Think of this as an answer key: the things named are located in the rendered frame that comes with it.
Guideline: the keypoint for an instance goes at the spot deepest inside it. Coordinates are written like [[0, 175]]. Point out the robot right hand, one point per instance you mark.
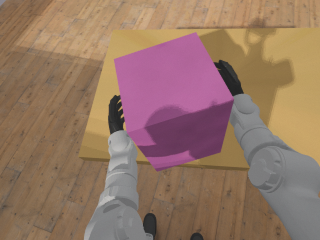
[[230, 77]]

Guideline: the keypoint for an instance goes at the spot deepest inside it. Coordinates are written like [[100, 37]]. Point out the carton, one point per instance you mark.
[[175, 103]]

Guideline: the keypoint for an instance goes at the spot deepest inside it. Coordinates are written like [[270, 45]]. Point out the robot left upper arm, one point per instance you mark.
[[121, 223]]

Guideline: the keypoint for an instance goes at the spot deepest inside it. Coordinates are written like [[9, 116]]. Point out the robot left hand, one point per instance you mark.
[[115, 121]]

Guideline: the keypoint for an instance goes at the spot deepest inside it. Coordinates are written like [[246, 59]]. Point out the right robot forearm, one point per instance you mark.
[[250, 131]]

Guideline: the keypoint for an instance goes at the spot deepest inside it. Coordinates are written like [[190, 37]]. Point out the robot left foot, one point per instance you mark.
[[150, 224]]

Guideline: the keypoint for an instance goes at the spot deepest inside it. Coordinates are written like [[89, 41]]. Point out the left robot shin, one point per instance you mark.
[[149, 235]]

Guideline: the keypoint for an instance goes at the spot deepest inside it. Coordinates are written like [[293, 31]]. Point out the left robot forearm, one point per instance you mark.
[[122, 175]]

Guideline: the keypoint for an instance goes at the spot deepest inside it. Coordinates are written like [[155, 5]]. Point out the table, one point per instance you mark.
[[279, 68]]

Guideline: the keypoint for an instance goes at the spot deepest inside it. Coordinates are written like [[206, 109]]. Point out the robot right upper arm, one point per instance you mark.
[[290, 183]]

